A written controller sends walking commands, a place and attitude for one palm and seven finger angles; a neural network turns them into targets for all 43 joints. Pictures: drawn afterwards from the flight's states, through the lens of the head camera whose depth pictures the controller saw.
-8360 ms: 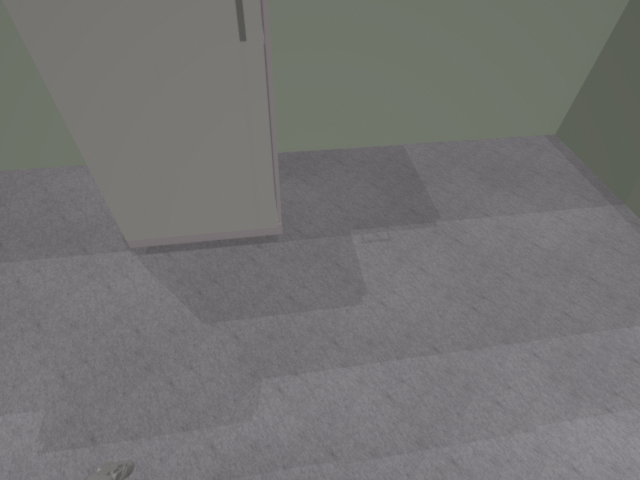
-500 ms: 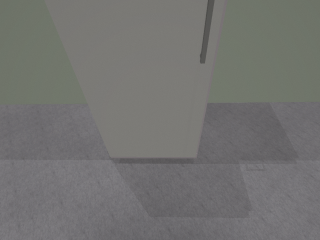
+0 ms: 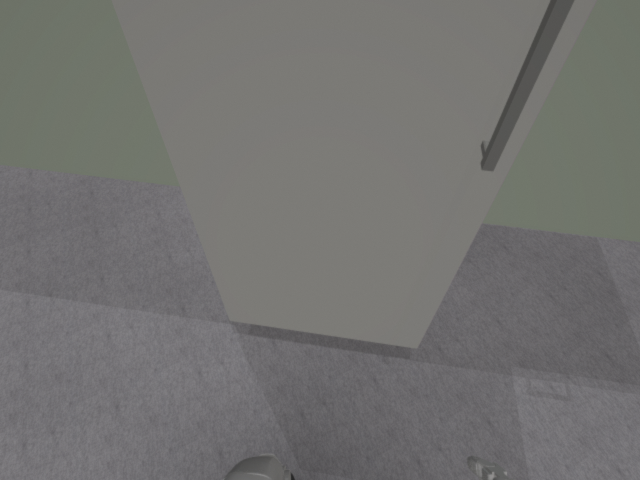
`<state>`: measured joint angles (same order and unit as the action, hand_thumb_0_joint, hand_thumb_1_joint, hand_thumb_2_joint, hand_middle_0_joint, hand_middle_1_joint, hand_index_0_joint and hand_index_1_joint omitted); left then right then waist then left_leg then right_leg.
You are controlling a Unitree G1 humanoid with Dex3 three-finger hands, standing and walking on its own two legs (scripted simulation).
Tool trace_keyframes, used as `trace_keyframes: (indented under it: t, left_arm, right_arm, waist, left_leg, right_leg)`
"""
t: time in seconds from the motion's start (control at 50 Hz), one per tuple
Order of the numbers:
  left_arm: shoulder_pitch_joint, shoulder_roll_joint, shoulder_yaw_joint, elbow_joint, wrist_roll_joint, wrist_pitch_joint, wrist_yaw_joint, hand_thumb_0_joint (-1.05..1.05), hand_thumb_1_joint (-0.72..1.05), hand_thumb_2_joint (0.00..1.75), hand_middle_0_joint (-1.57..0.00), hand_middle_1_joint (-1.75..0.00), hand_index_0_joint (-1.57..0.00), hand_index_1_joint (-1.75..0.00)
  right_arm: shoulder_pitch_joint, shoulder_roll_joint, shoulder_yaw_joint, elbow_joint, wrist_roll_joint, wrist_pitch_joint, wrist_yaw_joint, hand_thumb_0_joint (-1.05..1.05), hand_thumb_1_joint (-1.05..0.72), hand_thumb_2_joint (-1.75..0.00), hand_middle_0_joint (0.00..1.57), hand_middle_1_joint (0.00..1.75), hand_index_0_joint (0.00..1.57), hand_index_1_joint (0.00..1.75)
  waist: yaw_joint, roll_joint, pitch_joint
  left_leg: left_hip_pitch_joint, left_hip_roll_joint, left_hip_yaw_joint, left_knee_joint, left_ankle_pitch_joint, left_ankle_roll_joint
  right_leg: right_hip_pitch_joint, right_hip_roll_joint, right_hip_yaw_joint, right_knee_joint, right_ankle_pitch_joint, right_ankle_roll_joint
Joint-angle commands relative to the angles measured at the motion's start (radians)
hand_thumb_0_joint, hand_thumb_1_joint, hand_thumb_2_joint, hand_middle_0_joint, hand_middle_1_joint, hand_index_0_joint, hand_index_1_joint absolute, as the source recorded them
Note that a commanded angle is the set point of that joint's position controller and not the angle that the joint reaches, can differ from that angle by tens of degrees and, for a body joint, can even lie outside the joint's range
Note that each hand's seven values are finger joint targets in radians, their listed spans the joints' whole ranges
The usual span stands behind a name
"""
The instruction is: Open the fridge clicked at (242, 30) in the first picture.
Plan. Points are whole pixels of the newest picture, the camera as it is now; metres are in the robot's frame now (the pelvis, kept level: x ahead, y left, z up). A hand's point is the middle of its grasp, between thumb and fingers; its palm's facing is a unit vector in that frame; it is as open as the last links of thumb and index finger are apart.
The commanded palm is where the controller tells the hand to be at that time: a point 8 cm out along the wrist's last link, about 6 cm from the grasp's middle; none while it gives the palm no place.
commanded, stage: take the last steps up to it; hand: right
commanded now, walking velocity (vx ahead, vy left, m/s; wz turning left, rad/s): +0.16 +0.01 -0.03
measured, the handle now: (521, 76) +0.56 -0.19 +0.23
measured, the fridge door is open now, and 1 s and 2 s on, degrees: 0 0 0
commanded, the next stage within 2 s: come to a stop and stand still in 0.04 s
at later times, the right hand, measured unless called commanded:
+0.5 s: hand out of the picture +0.12 -0.21 -0.15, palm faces +0.05 +0.98 -0.21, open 7.3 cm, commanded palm none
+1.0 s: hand out of the picture +0.07 -0.17 -0.14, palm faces +0.07 +0.97 -0.22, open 7.3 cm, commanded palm none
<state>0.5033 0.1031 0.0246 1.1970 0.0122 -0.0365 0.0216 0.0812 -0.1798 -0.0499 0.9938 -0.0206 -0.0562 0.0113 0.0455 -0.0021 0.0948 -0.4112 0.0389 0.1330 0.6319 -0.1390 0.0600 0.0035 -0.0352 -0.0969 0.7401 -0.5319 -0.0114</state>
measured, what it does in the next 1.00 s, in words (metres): steps on the spot: right foot, then left foot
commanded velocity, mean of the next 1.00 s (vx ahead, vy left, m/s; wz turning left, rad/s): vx -0.05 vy -0.03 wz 0.00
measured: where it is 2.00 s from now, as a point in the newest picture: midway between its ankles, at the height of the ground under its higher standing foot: outside the picture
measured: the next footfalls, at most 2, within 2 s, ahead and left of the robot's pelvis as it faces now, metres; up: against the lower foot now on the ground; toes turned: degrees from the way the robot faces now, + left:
right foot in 0.28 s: +0.19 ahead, -0.14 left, +0.00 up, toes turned -6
left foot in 0.64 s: +0.12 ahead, +0.15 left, +0.00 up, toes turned +5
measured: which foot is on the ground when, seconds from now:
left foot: down 0.00-0.34, up 0.36-0.62, down 0.64-1.00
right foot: up 0.00-0.26, down 0.28-0.64, up 0.66-1.00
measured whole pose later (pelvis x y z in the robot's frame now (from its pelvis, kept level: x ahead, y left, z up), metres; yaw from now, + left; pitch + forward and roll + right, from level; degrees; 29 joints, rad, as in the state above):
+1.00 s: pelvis +0.05 +0.02 +0.02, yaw +1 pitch +0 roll +0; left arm 0.29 0.22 0.04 1.06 0.02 0.03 0.00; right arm 0.27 -0.16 -0.04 1.04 -0.02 0.01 -0.02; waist -0.04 -0.01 0.02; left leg -0.28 0.05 0.06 0.47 -0.19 0.00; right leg -0.17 -0.02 -0.03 0.49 -0.32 0.02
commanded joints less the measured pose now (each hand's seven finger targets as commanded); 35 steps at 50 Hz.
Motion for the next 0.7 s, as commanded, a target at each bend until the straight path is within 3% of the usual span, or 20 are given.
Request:
trace_keyframes:
  t: [0.0, 0.02, 0.08, 0.12, 0.16, 0.22, 0.24, 0.26, 0.28, 0.3, 0.34, 0.38, 0.42, 0.48, 0.54, 0.58, 0.6, 0.62, 0.64, 0.68]
  left_arm:
    - [-0.074, 0.097, 0.034, -0.131, -0.011, -0.013, 0.002, 0.00, 0.90, 0.90, -0.20, -0.30, -0.20, -0.30]
    - [-0.104, 0.095, 0.034, -0.135, 0.001, -0.002, -0.005, 0.00, 0.90, 0.90, -0.20, -0.30, -0.20, -0.30]
    - [-0.045, 0.055, 0.020, -0.125, 0.011, 0.024, -0.010, 0.00, 0.90, 0.90, -0.20, -0.30, -0.20, -0.30]
    - [-0.041, 0.029, 0.014, -0.132, 0.008, 0.027, -0.014, 0.00, 0.90, 0.90, -0.20, -0.30, -0.20, -0.30]
    - [-0.073, 0.022, 0.000, -0.140, 0.005, 0.021, -0.010, 0.00, 0.90, 0.90, -0.20, -0.30, -0.20, -0.30]
    - [-0.082, 0.053, 0.000, -0.118, 0.000, 0.014, -0.003, 0.00, 0.90, 0.90, -0.20, -0.30, -0.20, -0.30]
    - [-0.097, 0.101, 0.008, -0.124, -0.002, 0.007, 0.000, 0.00, 0.90, 0.90, -0.20, -0.30, -0.20, -0.30]
    - [-0.126, 0.155, 0.017, -0.143, -0.001, 0.004, 0.003, 0.00, 0.90, 0.90, -0.20, -0.30, -0.20, -0.30]
    - [-0.169, 0.191, 0.025, -0.162, 0.000, 0.011, 0.009, 0.00, 0.90, 0.90, -0.20, -0.30, -0.20, -0.30]
    - [-0.202, 0.211, 0.029, -0.169, 0.000, 0.014, 0.017, 0.00, 0.90, 0.90, -0.20, -0.30, -0.20, -0.30]
    - [-0.214, 0.231, 0.039, -0.178, 0.007, 0.022, 0.032, 0.00, 0.90, 0.90, -0.20, -0.30, -0.20, -0.30]
    - [-0.241, 0.261, 0.058, -0.195, 0.011, 0.036, 0.035, 0.00, 0.90, 0.90, -0.20, -0.30, -0.20, -0.30]
    - [-0.259, 0.269, 0.071, -0.211, 0.012, 0.045, 0.034, 0.00, 0.90, 0.90, -0.20, -0.30, -0.20, -0.30]
    - [-0.313, 0.273, 0.080, -0.234, 0.012, 0.052, 0.028, 0.00, 0.90, 0.90, -0.20, -0.30, -0.20, -0.30]
    - [-0.371, 0.264, 0.083, -0.256, 0.015, 0.059, 0.015, 0.00, 0.90, 0.90, -0.20, -0.30, -0.20, -0.30]
    - [-0.396, 0.246, 0.082, -0.264, 0.005, 0.066, 0.004, 0.00, 0.90, 0.90, -0.20, -0.30, -0.20, -0.30]
    - [-0.371, 0.192, 0.074, -0.268, -0.003, 0.067, -0.003, 0.00, 0.90, 0.90, -0.20, -0.30, -0.20, -0.30]
    - [-0.342, 0.110, 0.056, -0.282, -0.008, 0.071, -0.013, 0.00, 0.90, 0.90, -0.20, -0.30, -0.20, -0.30]
    - [-0.390, 0.130, 0.056, -0.296, -0.006, 0.084, -0.017, 0.00, 0.90, 0.90, -0.20, -0.30, -0.20, -0.30]
    - [-0.382, 0.156, 0.061, -0.274, 0.004, 0.101, -0.023, 0.00, 0.90, 0.90, -0.20, -0.30, -0.20, -0.30]
  right_arm:
    - [0.279, -0.206, -0.043, 0.036, 0.011, 0.008, -0.028, 0.00, -0.90, -0.90, 0.20, 0.30, 0.20, 0.30]
    - [0.203, -0.158, -0.034, 0.018, 0.011, 0.011, -0.035, 0.00, -0.90, -0.90, 0.20, 0.30, 0.20, 0.30]
    - [0.120, -0.089, -0.008, 0.000, -0.001, 0.001, -0.039, 0.00, -0.90, -0.90, 0.20, 0.30, 0.20, 0.30]
    - [0.124, -0.091, -0.006, 0.000, -0.003, 0.003, -0.038, 0.00, -0.90, -0.90, 0.20, 0.30, 0.20, 0.30]
    - [0.136, -0.090, -0.007, 0.002, 0.000, 0.009, -0.038, 0.00, -0.90, -0.90, 0.20, 0.30, 0.20, 0.30]
    - [0.140, -0.080, 0.006, 0.024, 0.010, 0.026, -0.040, 0.00, -0.90, -0.90, 0.20, 0.30, 0.20, 0.30]
    - [0.167, -0.065, 0.010, 0.026, 0.014, 0.035, -0.040, 0.00, -0.90, -0.90, 0.20, 0.30, 0.20, 0.30]
    - [0.197, -0.058, 0.009, 0.021, 0.016, 0.047, -0.044, 0.00, -0.90, -0.90, 0.20, 0.30, 0.20, 0.30]
    - [0.215, -0.056, 0.006, 0.015, 0.013, 0.057, -0.048, 0.00, -0.90, -0.90, 0.20, 0.30, 0.20, 0.30]
    - [0.227, -0.058, 0.006, 0.020, 0.016, 0.069, -0.049, 0.00, -0.90, -0.90, 0.20, 0.30, 0.20, 0.30]
    - [0.226, -0.083, 0.000, 0.012, 0.013, 0.082, -0.049, 0.00, -0.90, -0.90, 0.20, 0.30, 0.20, 0.30]
    - [0.216, -0.084, -0.012, 0.001, 0.009, 0.082, -0.049, 0.00, -0.90, -0.90, 0.20, 0.30, 0.20, 0.30]
    - [0.195, -0.084, -0.018, -0.016, 0.007, 0.082, -0.045, 0.00, -0.90, -0.90, 0.20, 0.30, 0.20, 0.30]
    - [0.197, -0.077, -0.028, -0.041, 0.011, 0.092, -0.042, 0.00, -0.90, -0.90, 0.20, 0.30, 0.20, 0.30]
    - [0.243, -0.061, -0.025, -0.037, 0.008, 0.087, -0.038, 0.00, -0.90, -0.90, 0.20, 0.30, 0.20, 0.30]
    - [0.326, -0.069, -0.023, -0.011, 0.002, 0.077, -0.039, 0.00, -0.90, -0.90, 0.20, 0.30, 0.20, 0.30]
    - [0.328, -0.108, -0.022, -0.011, -0.009, 0.067, -0.044, 0.00, -0.90, -0.90, 0.20, 0.30, 0.20, 0.30]
    - [0.264, -0.186, -0.027, -0.030, -0.017, 0.053, -0.047, 0.00, -0.90, -0.90, 0.20, 0.30, 0.20, 0.30]
    - [0.238, -0.215, -0.024, -0.058, -0.012, 0.060, -0.044, 0.00, -0.90, -0.90, 0.20, 0.30, 0.20, 0.30]
    - [0.163, -0.200, -0.025, -0.061, -0.011, 0.055, -0.044, 0.00, -0.90, -0.90, 0.20, 0.30, 0.20, 0.30]
  waist:
    - [-0.123, 0.107, -0.126]
    - [-0.092, 0.030, -0.054]
    - [-0.007, 0.088, -0.040]
    - [0.000, 0.103, -0.057]
    - [-0.017, 0.109, -0.073]
    - [-0.008, 0.091, -0.106]
    - [-0.018, 0.006, -0.104]
    - [-0.037, -0.084, -0.092]
    - [-0.048, -0.128, -0.052]
    - [-0.050, -0.246, -0.062]
    - [-0.037, -0.233, -0.086]
    - [-0.028, -0.166, -0.140]
    - [-0.020, -0.120, -0.171]
    - [-0.032, -0.152, -0.204]
    - [-0.051, -0.189, -0.196]
    - [-0.090, -0.134, -0.195]
    - [-0.089, 0.014, -0.162]
    - [-0.058, 0.263, -0.100]
    - [-0.093, 0.215, -0.080]
    - [-0.067, 0.258, 0.012]
  left_leg:
    - [0.338, 0.393, -0.533, -0.375, -0.092, 0.211]
    - [0.211, 0.352, -0.433, -0.399, -0.184, 0.179]
    - [0.029, 0.264, -0.211, -0.414, -0.041, 0.111]
    - [0.018, 0.220, -0.158, -0.400, 0.004, 0.105]
    - [0.061, 0.195, -0.134, -0.345, 0.150, 0.099]
    - [0.086, 0.130, -0.086, -0.216, 0.173, 0.030]
    - [0.065, 0.099, -0.083, -0.172, 0.124, -0.012]
    - [0.081, 0.060, -0.070, -0.141, 0.012, -0.052]
    - [0.107, 0.029, -0.052, -0.102, -0.094, -0.074]
    - [0.133, 0.015, -0.027, 0.004, -0.192, -0.088]
    - [0.046, 0.013, -0.092, 0.225, -0.424, -0.087]
    - [-0.043, 0.003, -0.124, 0.340, -0.441, -0.087]
    - [-0.101, -0.007, -0.129, 0.385, -0.427, -0.094]
    - [-0.042, 0.000, -0.140, 0.346, -0.397, -0.098]
    - [0.096, 0.000, -0.089, 0.128, -0.319, -0.086]
    - [0.245, 0.000, -0.053, -0.106, -0.089, -0.092]
    - [0.275, 0.064, -0.131, -0.250, -0.022, -0.085]
    - [0.220, 0.272, -0.398, -0.356, -0.008, 0.001]
    - [0.042, 0.359, -0.435, -0.422, -0.142, 0.085]
    - [-0.065, 0.307, -0.488, -0.485, -0.422, 0.074]
  right_leg:
    - [-0.541, -0.043, 0.114, 0.651, 0.025, -0.019]
    - [-0.525, -0.083, 0.121, 0.607, 0.088, -0.019]
    - [-0.406, -0.103, 0.076, 0.367, 0.117, 0.014]
    - [-0.343, -0.081, 0.030, 0.186, 0.128, 0.029]
    - [-0.313, -0.055, 0.013, 0.052, 0.194, 0.044]
    - [-0.142, -0.043, 0.024, -0.247, 0.456, 0.057]
    - [-0.094, -0.088, 0.066, -0.289, 0.627, 0.044]
    - [-0.135, -0.186, 0.159, -0.320, 0.796, -0.003]
    - [-0.196, -0.250, 0.195, -0.344, 0.883, -0.052]
    - [-0.218, -0.297, 0.251, -0.396, 0.965, -0.102]
    - [-0.138, -0.351, 0.278, -0.390, 1.195, -0.178]
    - [-0.026, -0.351, 0.236, -0.320, 1.282, -0.202]
    - [0.036, -0.339, 0.197, -0.291, 1.278, -0.194]
    - [-0.021, -0.326, 0.172, -0.306, 1.114, -0.175]
    - [-0.139, -0.287, 0.149, -0.311, 0.896, -0.142]
    - [-0.252, -0.219, 0.110, -0.251, 0.580, -0.083]
    - [-0.332, -0.134, 0.076, -0.165, 0.343, -0.029]
    - [-0.450, -0.005, 0.009, -0.040, 0.065, 0.041]
    - [-0.373, -0.003, 0.085, 0.077, -0.032, 0.033]
    - [-0.408, -0.008, 0.149, 0.211, 0.062, 0.018]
